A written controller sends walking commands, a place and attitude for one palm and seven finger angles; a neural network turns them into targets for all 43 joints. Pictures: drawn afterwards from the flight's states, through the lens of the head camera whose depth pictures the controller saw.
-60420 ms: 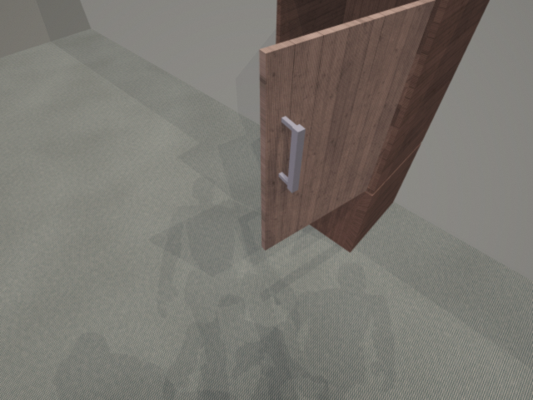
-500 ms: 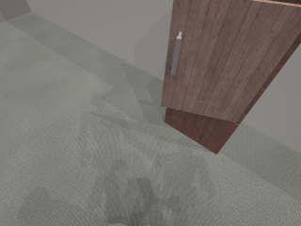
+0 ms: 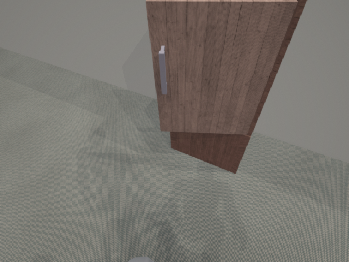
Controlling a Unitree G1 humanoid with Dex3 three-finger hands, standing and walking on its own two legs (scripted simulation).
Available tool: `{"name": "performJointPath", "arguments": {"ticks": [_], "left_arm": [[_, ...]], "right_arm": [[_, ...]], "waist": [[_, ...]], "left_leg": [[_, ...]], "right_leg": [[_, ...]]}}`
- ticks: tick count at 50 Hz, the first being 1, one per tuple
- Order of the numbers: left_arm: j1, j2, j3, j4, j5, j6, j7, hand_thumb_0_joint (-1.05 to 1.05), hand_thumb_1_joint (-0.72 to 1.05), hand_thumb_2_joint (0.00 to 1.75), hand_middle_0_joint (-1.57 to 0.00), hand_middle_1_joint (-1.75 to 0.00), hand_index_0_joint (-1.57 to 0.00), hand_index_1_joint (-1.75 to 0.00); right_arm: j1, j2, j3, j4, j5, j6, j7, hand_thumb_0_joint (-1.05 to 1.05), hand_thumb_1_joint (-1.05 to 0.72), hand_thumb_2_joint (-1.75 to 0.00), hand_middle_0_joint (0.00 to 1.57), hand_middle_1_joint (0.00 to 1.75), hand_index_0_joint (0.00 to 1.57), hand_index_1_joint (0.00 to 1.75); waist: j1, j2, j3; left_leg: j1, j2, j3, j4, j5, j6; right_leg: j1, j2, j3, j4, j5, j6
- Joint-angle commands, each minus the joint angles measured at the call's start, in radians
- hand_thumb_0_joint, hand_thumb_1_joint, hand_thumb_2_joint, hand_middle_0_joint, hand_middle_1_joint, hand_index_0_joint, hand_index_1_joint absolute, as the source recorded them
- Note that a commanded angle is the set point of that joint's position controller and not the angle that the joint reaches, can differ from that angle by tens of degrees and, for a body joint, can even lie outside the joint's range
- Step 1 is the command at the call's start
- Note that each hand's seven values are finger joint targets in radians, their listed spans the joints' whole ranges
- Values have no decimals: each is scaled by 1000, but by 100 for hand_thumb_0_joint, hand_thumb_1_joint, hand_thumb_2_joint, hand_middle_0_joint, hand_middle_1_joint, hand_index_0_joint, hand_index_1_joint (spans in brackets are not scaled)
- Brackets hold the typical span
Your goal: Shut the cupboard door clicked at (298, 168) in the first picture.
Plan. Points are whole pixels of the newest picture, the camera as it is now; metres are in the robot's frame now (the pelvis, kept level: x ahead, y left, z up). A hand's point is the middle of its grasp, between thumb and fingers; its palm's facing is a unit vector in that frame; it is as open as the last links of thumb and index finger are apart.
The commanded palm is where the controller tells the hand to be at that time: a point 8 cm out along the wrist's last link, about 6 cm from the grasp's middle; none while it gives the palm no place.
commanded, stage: take the last steps up to it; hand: left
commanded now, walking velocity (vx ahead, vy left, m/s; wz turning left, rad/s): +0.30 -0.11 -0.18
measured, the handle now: (163, 71) +0.72 +0.07 +0.03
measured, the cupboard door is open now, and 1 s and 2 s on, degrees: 23 23 23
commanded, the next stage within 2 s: come to a stop and stand still in 0.62 s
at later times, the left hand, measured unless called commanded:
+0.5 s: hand (128, 227) +0.24 +0.15 -0.16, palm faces -0.15 -0.97 -0.18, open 7.4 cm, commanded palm none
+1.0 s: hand (157, 211) +0.29 +0.08 -0.18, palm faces -0.02 -0.98 -0.18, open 7.3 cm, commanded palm none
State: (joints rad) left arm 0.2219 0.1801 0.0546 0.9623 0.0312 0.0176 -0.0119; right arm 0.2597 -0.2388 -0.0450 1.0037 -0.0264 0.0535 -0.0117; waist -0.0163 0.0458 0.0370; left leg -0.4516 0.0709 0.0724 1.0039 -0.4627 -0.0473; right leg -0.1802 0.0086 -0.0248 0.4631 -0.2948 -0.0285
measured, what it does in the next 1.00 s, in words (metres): walks ahead: left foot, then right foot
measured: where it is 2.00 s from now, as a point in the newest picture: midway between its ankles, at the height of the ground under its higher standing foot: outside the picture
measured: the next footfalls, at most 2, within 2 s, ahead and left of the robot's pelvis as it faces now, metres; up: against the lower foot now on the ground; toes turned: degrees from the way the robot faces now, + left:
left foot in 0.18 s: +0.11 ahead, +0.12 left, +0.00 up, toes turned +5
right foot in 0.58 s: +0.28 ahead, -0.16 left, +0.00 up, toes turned -7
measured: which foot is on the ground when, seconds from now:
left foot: up 0.00-0.16, down 0.18-0.58, up 0.60-0.84, down 0.86-1.00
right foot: down 0.00-0.18, up 0.20-0.56, down 0.58-1.00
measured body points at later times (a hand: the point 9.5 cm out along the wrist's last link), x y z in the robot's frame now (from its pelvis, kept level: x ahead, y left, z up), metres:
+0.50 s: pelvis +0.13 -0.03 +0.00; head +0.16 -0.03 +0.45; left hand +0.24 +0.21 -0.15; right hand +0.03 -0.25 -0.14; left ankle +0.07 +0.12 -0.74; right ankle +0.19 -0.18 -0.70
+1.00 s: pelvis +0.26 -0.10 +0.00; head +0.29 -0.08 +0.45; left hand +0.29 +0.13 -0.17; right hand +0.34 -0.33 -0.14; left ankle +0.28 +0.01 -0.74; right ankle +0.22 -0.19 -0.74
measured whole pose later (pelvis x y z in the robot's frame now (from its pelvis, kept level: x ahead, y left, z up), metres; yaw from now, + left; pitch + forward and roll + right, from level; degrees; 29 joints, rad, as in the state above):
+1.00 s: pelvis +0.26 -0.10 +0.00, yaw -5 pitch +0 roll +0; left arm 0.23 0.16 0.03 1.07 0.02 0.02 0.03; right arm 0.12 -0.15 -0.01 1.00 -0.01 0.00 -0.04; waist 0.03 -0.03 0.05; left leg -0.27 0.04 0.11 0.51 -0.24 0.02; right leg -0.18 -0.01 -0.11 0.50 -0.31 -0.02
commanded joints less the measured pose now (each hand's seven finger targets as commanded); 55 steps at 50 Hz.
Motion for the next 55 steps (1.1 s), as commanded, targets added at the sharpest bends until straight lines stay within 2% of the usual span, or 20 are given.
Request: {"name": "performJointPath", "arguments": {"ticks": [1, 4, 7, 8, 9, 10, 12, 16, 25, 27, 28, 29, 30, 35, 40, 42, 45, 49, 52, 55], "left_arm": [[20, 180, 37, -37, -3, -33, 16, 0, 90, 90, -20, -30, -20, -30], [34, 191, 42, -17, 2, -36, 10, 0, 90, 90, -20, -30, -20, -30], [8, 171, 43, -6, -14, -29, 2, 0, 90, 90, -20, -30, -20, -30], [35, 110, 31, -10, -20, -27, -6, 0, 90, 90, -20, -30, -20, -30], [31, 66, 17, -39, -18, -26, -15, 0, 90, 90, -20, -30, -20, -30], [-35, 115, 24, -71, -4, -26, -21, 0, 90, 90, -20, -30, -20, -30], [-78, 119, 35, -54, 9, -19, -28, 0, 90, 90, -20, -30, -20, -30], [-27, 73, 28, -15, 0, -7, -39, 0, 90, 90, -20, -30, -20, -30], [-75, 67, 15, -22, -4, -24, -34, 0, 90, 90, -20, -30, -20, -30], [107, 127, 32, 41, -3, -40, -24, 0, 90, 90, -20, -30, -20, -30], [235, 212, 51, 84, 2, -56, -11, 0, 90, 90, -20, -30, -20, -30], [283, 279, 60, 99, -6, -58, 4, 0, 90, 90, -20, -30, -20, -30], [229, 249, 56, 93, -12, -59, 14, 0, 90, 90, -20, -30, -20, -30], [12, 107, 14, 47, -5, -63, 33, 0, 90, 90, -20, -30, -20, -30], [-12, 69, -9, 67, -19, -63, 40, 0, 90, 90, -20, -30, -20, -30], [27, 49, -22, 71, -31, -51, 47, 0, 90, 90, -20, -30, -20, -30], [61, 75, -16, 69, -18, -19, 59, 0, 90, 90, -20, -30, -20, -30], [77, 108, -4, 48, -15, -10, 59, 0, 90, 90, -20, -30, -20, -30], [84, 116, 6, 17, -10, -2, 56, 0, 90, 90, -20, -30, -20, -30], [99, 147, 11, 1, 1, -4, 56, 0, 90, 90, -20, -30, -20, -30]], "right_arm": [[-63, -53, -20, -108, -5, -47, 14, 0, -90, -90, 20, 30, 20, 30], [-49, -39, -20, -115, -2, -62, 14, 0, -90, -90, 20, 30, 20, 30], [114, -59, -15, -58, -5, -90, -2, 0, -90, -90, 20, 30, 20, 30], [194, -134, -29, -28, -14, -101, -11, 0, -90, -90, 20, 30, 20, 30], [290, -239, -52, -15, -26, -101, -21, 0, -90, -90, 20, 30, 20, 30], [297, -257, -49, -23, -25, -93, -27, 0, -90, -90, 20, 30, 20, 30], [211, -176, -28, -36, -19, -98, -33, 0, -90, -90, 20, 30, 20, 30], [164, -114, -11, -26, -12, -118, -34, 0, -90, -90, 20, 30, 20, 30], [151, -121, -32, 17, -12, -94, -13, 0, -90, -90, 20, 30, 20, 30], [128, -104, -30, 23, 1, -88, -6, 0, -90, -90, 20, 30, 20, 30], [140, -46, -18, 16, 12, -91, 6, 0, -90, -90, 20, 30, 20, 30], [128, 11, -5, -21, 19, -85, 6, 0, -90, -90, 20, 30, 20, 30], [99, -9, -12, -18, 17, -79, -2, 0, -90, -90, 20, 30, 20, 30], [116, 45, 1, 17, 2, -67, 1, 0, -90, -90, 20, 30, 20, 30], [130, 75, 30, 45, 8, -64, -7, 0, -90, -90, 20, 30, 20, 30], [105, -9, 25, 41, 13, -77, -14, 0, -90, -90, 20, 30, 20, 30], [0, -55, 11, 10, 19, -61, -29, 0, -90, -90, 20, 30, 20, 30], [-18, -93, -13, -26, 17, -39, -38, 0, -90, -90, 20, 30, 20, 30], [-62, -118, -29, -64, 14, -23, -36, 0, -90, -90, 20, 30, 20, 30], [-89, -79, -32, -96, 15, -12, -27, 0, -90, -90, 20, 30, 20, 30]], "waist": [[14, -189, 16], [12, -189, 24], [-56, -117, -25], [-79, 90, -55], [-109, 307, -64], [-118, 174, -29], [-72, 145, 75], [-17, 93, 28], [-4, 123, 34], [85, 5, -50], [136, -192, -136], [133, -366, -137], [116, -316, -120], [-9, -158, -79], [-33, -103, -61], [-5, 18, -95], [19, 75, -20], [13, 90, -114], [21, 47, -145], [26, -106, -136]], "left_leg": [[-81, 17, 3, -73, 72, -4], [12, 3, 17, -259, 59, 7], [320, -22, 49, -546, 227, 9], [480, 119, -161, -658, 107, 51], [552, 382, -515, -772, -35, 153], [473, 454, -595, -827, -115, 222], [319, 376, -463, -849, -36, 181], [359, 273, -137, -805, 360, 155], [282, 237, -8, -716, 372, 144], [196, 155, 62, -498, 381, 89], [19, 58, 132, -248, 197, 52], [-97, -40, 83, 8, -199, 43], [-146, -2, -22, 131, -156, 55], [4, 45, -21, -24, 13, 32], [251, -7, -3, -500, 318, 7], [354, 114, -118, -586, 791, 60], [286, 150, -128, -561, 909, 111], [396, 169, -116, -528, 1065, 133], [372, 178, -124, -506, 944, 147], [252, 59, -45, -380, 589, 77]], "right_leg": [[11, -220, 214, -251, -8, -181], [-16, -225, 239, -243, -66, -188], [-126, -142, 173, -75, -74, -125], [-272, -57, 113, 131, -95, -72], [-457, 34, -18, 416, -253, -19], [-501, -6, 53, 568, -278, -22], [-530, -68, 82, 711, -126, -8], [-459, -78, 42, 608, 15, 26], [-168, -39, -82, 144, 108, 14], [121, -23, -66, 15, 138, -7], [330, -199, 142, -69, 42, -65], [322, -383, 404, -206, 76, -144], [268, -385, 405, -234, 128, -179], [17, -282, 85, -183, 373, -175], [-50, -204, 29, -100, 499, -109], [-67, -135, 11, -46, 363, -10], [-40, -111, 10, -20, 304, 15], [-46, -101, -1, 74, 316, 14], [-58, -88, 18, 98, 241, 12], [-1, -211, 158, 0, 571, -59]]}}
